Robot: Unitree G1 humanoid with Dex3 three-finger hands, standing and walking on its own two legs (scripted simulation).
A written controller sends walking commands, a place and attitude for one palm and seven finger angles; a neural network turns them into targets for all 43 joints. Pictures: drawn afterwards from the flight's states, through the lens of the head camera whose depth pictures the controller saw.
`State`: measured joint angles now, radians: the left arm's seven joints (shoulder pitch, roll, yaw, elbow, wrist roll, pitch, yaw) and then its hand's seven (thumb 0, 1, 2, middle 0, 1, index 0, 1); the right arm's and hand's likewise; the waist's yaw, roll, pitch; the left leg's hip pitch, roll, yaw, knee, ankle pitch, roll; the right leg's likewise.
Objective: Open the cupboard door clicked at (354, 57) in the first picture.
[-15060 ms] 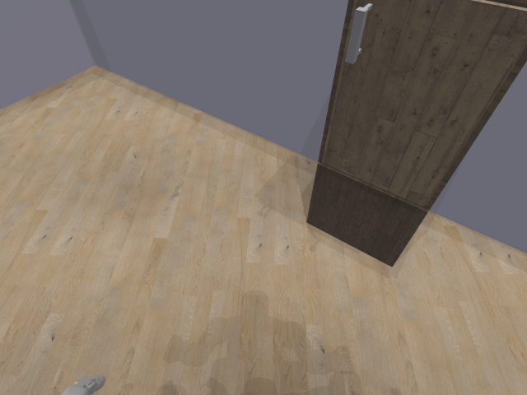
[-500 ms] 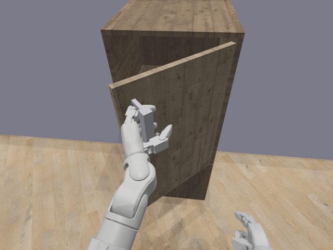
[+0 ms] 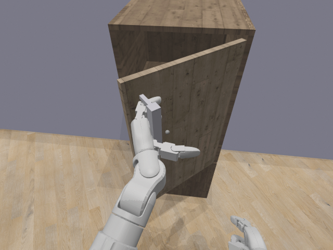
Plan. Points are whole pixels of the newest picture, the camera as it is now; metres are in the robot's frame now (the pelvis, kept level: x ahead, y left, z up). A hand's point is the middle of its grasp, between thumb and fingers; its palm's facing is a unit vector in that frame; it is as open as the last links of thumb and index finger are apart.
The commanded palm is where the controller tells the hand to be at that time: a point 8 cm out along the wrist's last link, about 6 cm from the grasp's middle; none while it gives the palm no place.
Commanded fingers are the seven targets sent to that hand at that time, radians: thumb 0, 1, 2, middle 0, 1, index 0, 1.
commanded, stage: slide the hand sideways off the handle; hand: left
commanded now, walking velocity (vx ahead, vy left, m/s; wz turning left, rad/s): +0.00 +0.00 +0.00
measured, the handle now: (150, 121) +0.37 +0.08 +0.14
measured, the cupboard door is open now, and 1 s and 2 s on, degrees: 41 47 47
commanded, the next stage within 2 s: draw the hand back to the body in 1.30 s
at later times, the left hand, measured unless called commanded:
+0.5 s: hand (177, 149) +0.29 +0.01 +0.14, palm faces -0.14 -0.99 +0.00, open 16.2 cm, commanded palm +0.25 +0.08 +0.14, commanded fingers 0.00 -0.50 0.30 -0.15 -0.30 -0.15 -0.30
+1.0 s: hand (151, 166) +0.25 +0.06 +0.14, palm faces -0.11 -0.99 -0.02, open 16.2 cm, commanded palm +0.21 +0.12 +0.14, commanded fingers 0.00 -0.50 0.30 -0.15 -0.30 -0.15 -0.30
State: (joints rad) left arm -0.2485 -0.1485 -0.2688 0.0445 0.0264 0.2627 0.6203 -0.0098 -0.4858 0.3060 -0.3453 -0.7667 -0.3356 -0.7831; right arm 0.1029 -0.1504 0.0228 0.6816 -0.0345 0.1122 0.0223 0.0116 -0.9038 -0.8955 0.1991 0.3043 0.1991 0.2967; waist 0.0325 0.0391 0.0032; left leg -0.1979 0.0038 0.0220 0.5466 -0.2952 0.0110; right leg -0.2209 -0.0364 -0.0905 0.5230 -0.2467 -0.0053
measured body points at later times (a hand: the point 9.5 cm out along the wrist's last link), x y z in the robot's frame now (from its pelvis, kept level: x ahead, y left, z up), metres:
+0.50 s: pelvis -0.01 -0.02 +0.00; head -0.04 -0.04 +0.45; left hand +0.29 +0.06 +0.15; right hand +0.18 -0.22 -0.08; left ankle +0.00 +0.11 -0.73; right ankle +0.02 -0.12 -0.73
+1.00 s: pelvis +0.01 -0.02 +0.00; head -0.02 -0.04 +0.45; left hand +0.25 +0.11 +0.15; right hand +0.22 -0.22 -0.06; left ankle +0.00 +0.11 -0.73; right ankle +0.02 -0.12 -0.73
